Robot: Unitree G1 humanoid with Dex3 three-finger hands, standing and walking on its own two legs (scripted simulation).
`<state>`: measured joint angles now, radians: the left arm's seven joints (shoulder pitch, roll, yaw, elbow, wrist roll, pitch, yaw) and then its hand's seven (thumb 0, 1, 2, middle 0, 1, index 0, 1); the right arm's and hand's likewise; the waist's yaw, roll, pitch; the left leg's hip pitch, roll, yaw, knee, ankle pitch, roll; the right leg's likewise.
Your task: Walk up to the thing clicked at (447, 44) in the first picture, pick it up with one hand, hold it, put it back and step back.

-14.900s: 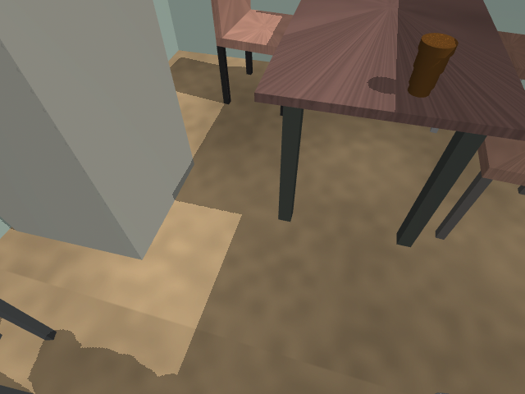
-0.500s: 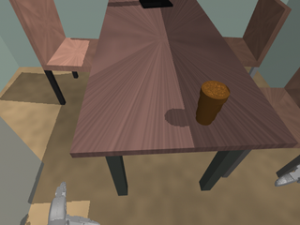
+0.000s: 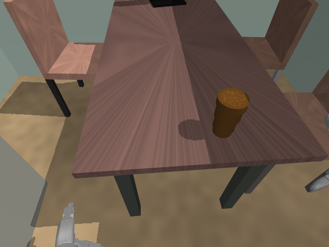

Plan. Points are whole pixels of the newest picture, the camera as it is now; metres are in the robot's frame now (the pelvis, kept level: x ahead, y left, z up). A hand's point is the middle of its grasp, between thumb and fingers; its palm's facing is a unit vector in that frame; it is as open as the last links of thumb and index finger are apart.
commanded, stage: go down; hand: right
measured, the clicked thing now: (227, 116) +0.45 -0.18 +0.04
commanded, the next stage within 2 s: approach in 2.00 s
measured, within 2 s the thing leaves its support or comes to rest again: neither
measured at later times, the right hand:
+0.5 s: hand (325, 122) +0.33 -0.35 +0.14, palm faces +0.17 +0.98 -0.01, open 17.6 cm
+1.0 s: hand (327, 114) +0.35 -0.37 +0.14, palm faces +0.18 +0.98 +0.00, open 17.6 cm
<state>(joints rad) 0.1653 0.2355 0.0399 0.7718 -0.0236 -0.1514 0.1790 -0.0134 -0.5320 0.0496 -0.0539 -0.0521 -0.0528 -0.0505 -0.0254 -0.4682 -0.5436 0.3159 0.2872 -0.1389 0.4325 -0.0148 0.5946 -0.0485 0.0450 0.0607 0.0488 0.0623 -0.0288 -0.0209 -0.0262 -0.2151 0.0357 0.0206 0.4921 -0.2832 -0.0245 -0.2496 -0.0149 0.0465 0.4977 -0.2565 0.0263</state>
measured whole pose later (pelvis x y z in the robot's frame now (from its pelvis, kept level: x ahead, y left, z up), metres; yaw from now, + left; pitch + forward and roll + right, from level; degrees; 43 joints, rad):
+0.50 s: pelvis -0.01 +0.00 -0.01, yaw +1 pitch +5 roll +1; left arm 0.21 0.26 -0.02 0.72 -0.02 -0.19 0.22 -0.01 -0.52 0.04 -0.05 -0.06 -0.06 -0.05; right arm -0.39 -0.68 -0.62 0.79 0.29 -0.08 0.56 -0.01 0.57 -0.05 0.04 0.06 0.04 0.06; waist 0.02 0.00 -0.06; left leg -0.35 0.02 0.01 0.55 -0.28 -0.02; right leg -0.39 -0.03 0.04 0.57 -0.27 0.03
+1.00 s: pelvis +0.00 +0.00 -0.01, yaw +1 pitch +8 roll +1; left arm 0.22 0.26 -0.02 0.68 -0.02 -0.20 0.22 -0.01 -0.53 0.06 -0.05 -0.05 -0.05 -0.05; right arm -0.45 -0.75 -0.64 0.89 0.27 -0.08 0.60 -0.01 0.58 -0.05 0.04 0.06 0.04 0.06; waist 0.03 0.00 -0.09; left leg -0.40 0.02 0.01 0.59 -0.32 -0.02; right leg -0.45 -0.03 0.04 0.63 -0.31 0.03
